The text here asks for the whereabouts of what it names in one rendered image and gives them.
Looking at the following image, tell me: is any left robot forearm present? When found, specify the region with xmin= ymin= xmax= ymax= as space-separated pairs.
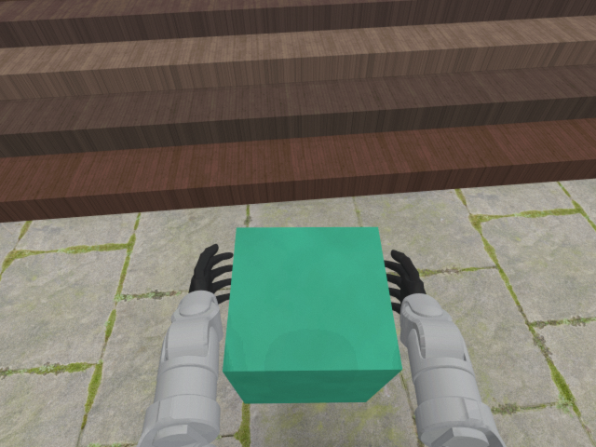
xmin=137 ymin=291 xmax=224 ymax=447

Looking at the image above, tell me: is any left robot hand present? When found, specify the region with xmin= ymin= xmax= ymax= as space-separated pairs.
xmin=188 ymin=244 xmax=234 ymax=304

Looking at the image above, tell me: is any right robot hand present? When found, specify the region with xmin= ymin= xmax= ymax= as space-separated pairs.
xmin=384 ymin=250 xmax=426 ymax=314

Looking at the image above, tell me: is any carton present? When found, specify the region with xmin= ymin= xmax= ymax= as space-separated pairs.
xmin=223 ymin=227 xmax=402 ymax=404

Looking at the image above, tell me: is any right robot forearm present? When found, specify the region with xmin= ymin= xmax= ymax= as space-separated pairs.
xmin=400 ymin=293 xmax=507 ymax=447

